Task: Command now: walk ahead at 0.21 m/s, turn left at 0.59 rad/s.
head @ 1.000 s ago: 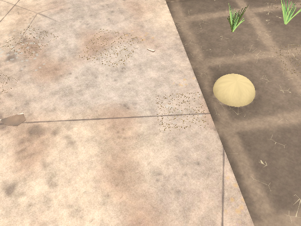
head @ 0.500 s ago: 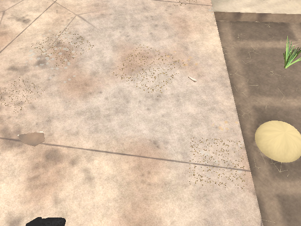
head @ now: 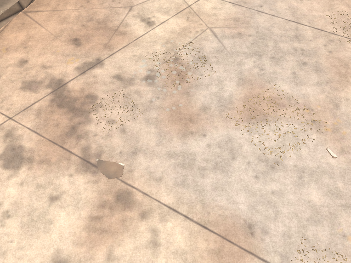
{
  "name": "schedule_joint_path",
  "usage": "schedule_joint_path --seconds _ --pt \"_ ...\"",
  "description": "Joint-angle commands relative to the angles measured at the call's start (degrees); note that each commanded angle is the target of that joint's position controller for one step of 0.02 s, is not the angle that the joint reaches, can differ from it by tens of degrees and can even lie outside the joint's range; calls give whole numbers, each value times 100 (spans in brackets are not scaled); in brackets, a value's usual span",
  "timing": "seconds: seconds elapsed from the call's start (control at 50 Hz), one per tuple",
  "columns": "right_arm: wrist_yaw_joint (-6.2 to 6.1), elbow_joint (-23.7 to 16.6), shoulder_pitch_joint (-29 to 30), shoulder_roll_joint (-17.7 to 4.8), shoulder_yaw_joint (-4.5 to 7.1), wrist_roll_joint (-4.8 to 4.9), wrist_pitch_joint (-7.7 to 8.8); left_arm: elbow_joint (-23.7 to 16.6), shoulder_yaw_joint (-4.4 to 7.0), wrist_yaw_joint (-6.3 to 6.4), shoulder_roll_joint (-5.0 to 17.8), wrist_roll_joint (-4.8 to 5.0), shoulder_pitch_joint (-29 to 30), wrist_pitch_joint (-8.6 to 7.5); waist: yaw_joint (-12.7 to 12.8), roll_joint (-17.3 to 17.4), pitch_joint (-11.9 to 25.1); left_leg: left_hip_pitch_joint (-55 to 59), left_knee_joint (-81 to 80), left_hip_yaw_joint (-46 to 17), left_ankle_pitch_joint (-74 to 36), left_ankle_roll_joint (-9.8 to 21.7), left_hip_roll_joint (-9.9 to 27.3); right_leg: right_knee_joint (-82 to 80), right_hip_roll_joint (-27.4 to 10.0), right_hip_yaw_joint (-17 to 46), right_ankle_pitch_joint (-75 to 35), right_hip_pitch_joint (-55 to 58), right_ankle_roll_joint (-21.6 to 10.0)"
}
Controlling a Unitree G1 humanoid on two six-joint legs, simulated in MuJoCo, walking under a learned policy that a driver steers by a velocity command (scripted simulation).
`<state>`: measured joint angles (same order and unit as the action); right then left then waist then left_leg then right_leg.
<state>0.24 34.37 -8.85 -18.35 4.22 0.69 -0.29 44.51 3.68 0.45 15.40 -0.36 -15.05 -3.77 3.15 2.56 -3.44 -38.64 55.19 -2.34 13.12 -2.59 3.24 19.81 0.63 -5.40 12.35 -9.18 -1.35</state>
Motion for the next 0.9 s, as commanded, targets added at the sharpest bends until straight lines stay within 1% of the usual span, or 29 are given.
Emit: schedule_joint_path --seconds 0.02,0.1,0.12,0.14,0.16,0.18,0.2,0.22,0.24,0.26,0.28,0.3,0.34,0.38,0.42,0.48,0.5,0.54,0.56,0.58,0.6,0.62,0.64,0.66,0.68,0.7,0.74,0.82,0.9 --pt "113 -351 7 -93 -13 -10 61 -378 232 96 1003 68 577 2 -173 -829 641 664 -940 171 -935 53 33 -365 -1368 283 -3398 188 -846" --pt "248 -531 298 -308 92 -20 43 -244 295 96 1207 204 488 76 -146 -854 633 1055 -1808 346 -678 334 -115 142 -1528 134 -3233 511 -672" --pt "259 -537 181 -387 140 -34 29 -243 315 96 1251 250 516 90 -238 -866 694 1279 -2057 428 -518 446 -221 461 -1539 99 -3479 588 -607" --pt "249 -457 -160 -477 210 -49 27 -249 315 103 1234 296 588 102 -447 -785 816 1787 -2539 563 -746 590 -403 1033 -1422 -54 -3701 543 -472" --pt "179 -301 -716 -740 346 -68 31 -213 265 93 1055 258 403 97 -657 -468 1093 2710 -2957 537 -1417 800 -589 2029 -1095 -252 -3374 217 -234" --pt "25 -379 -1139 -1351 501 -88 15 -360 148 68 773 -19 176 84 -730 708 1511 4151 -2795 -1095 -4036 1332 646 3806 -652 -397 -855 -1244 203" --pt "4 -574 -910 -1673 452 -230 57 -533 -8 15 475 -164 -124 57 -368 1530 2214 5137 -2964 -3498 -4906 2710 2006 5458 312 294 2960 -2838 502" --pt "32 -630 -857 -1234 363 -161 65 -452 75 -31 901 -44 124 80 -705 660 2580 5004 -3081 -3165 -4301 2742 1795 5916 22 1125 2621 -2935 540" --pt "36 -615 -524 -1035 309 -121 72 -541 85 -35 1013 106 342 114 -584 506 2100 4423 -3247 -2731 -3053 2490 1544 5745 -117 1083 2098 -3147 477" --pt "11 -598 -258 -836 263 -21 42 -454 99 32 967 67 431 175 -447 43 1561 3738 -3361 -2242 -2201 2031 1127 5271 -332 1061 1727 -3057 480" --pt "-34 -632 -12 -735 221 19 -21 -489 117 100 978 9 557 244 -335 59 1252 3086 -3468 -1968 -1757 1785 866 4786 -388 1031 1436 -2825 505" --pt "-64 -675 154 -735 200 -37 -69 -489 113 103 931 6 538 305 -197 235 1092 2489 -3544 -1722 -1774 1683 629 4557 -297 896 1225 -2405 540" --pt "-130 -668 153 -751 220 -106 -91 -480 71 69 767 -14 413 295 -148 366 1184 2106 -3742 -1642 -696 1675 393 3860 -162 776 933 -2004 582" --pt "-180 -648 119 -773 229 -64 -68 -519 8 31 634 5 511 262 -223 522 1214 2030 -3918 -1809 702 1679 350 3166 -131 778 749 -1821 560" --pt "-183 -589 16 -797 228 -62 -31 -569 -16 -11 625 27 631 212 -339 652 1185 1970 -3940 -1963 1228 1657 423 2694 -131 756 675 -1618 496" --pt "-120 -428 -274 -766 183 -62 3 -657 -9 -76 653 59 731 98 -458 655 1028 1853 -3861 -2206 1800 1586 547 2164 -99 670 641 -1266 328" --pt "-97 -382 -309 -736 158 -57 7 -654 -10 -99 616 68 668 56 -407 633 925 1717 -3810 -2232 2030 1536 533 1893 -74 602 583 -1032 238" --pt "-69 -337 -262 -596 88 -54 3 -551 0 -124 513 51 311 -19 -143 533 706 1250 -3575 -2128 2414 1300 295 1113 -39 472 337 -258 35" --pt "-73 -345 -203 -384 21 -61 16 -470 28 -108 586 16 -30 -49 13 345 639 917 -3131 -1935 2467 1074 64 748 -321 790 594 160 -102" --pt "-81 -402 -87 21 -88 -57 47 -369 86 -70 899 -65 -623 -71 149 -551 613 251 -1427 -1185 2231 673 -498 -24 -1360 2116 1600 616 -426" --pt "-77 -672 40 -99 -52 66 163 -267 252 -133 1513 -183 -802 -68 58 -1737 97 -1073 -364 -398 1981 515 -926 -995 -2235 4313 3282 676 -1140" --pt "-86 -605 112 -494 68 105 266 -357 240 -114 1337 -110 -549 -112 7 -1391 -308 -1454 325 -742 1536 495 -572 -1103 -2364 4603 3542 505 -1370" --pt "-51 -480 6 -614 118 88 314 -398 167 -69 1056 -15 -354 -130 -130 -1153 -342 -1576 507 -753 993 475 -451 -986 -2132 4062 3071 607 -1217" --pt "-33 -351 -87 -547 113 14 325 -440 124 -52 914 21 -277 -132 -189 -1038 -181 -1483 570 -591 673 427 -331 -940 -1875 3539 2569 703 -1049" --pt "-16 -337 -36 -469 102 -26 352 -419 105 -39 868 45 -260 -119 -179 -1002 -168 -1452 504 -491 311 370 -217 -996 -1733 3171 2078 724 -969" --pt "1 -307 41 -351 80 -48 368 -396 76 -23 811 29 -330 -123 -137 -992 -117 -1254 474 -347 -35 314 -133 -1062 -1565 2767 1540 646 -899" --pt "22 -284 193 -147 24 -45 389 -308 50 -14 732 24 -527 -126 -48 -985 -1 -1006 288 -69 -525 214 -69 -1117 -1365 2171 595 608 -883" --pt "92 -390 831 144 -98 -12 437 -109 50 1 797 84 -875 -51 224 -1014 -21 -342 -1106 232 -1071 96 -79 -1117 -1169 1392 -510 544 -826" --pt "249 -458 1260 106 -116 82 509 47 107 -13 1058 141 -1148 18 368 -1059 -145 376 -2101 424 -1075 150 -223 -1004 -1335 1280 -758 533 -848"
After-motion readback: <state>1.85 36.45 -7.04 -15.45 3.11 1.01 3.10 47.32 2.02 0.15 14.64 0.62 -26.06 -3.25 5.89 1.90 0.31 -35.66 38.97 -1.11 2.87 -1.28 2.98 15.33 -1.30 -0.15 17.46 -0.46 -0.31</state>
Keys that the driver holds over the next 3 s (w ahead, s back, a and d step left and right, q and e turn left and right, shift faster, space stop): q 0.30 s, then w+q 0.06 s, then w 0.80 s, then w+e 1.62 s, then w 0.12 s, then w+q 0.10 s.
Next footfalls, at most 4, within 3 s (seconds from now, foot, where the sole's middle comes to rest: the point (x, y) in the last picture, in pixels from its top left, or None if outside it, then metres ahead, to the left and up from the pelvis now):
0.18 left None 0.21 0.14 -0.78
0.56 right None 0.25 -0.08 -0.78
1.02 left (124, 261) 0.43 0.26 -0.78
1.54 right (168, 174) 0.80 0.12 -0.78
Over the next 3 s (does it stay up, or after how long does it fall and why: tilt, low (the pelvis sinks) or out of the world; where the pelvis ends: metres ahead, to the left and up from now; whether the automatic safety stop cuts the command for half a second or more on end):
stays up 1.39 0.06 -0.01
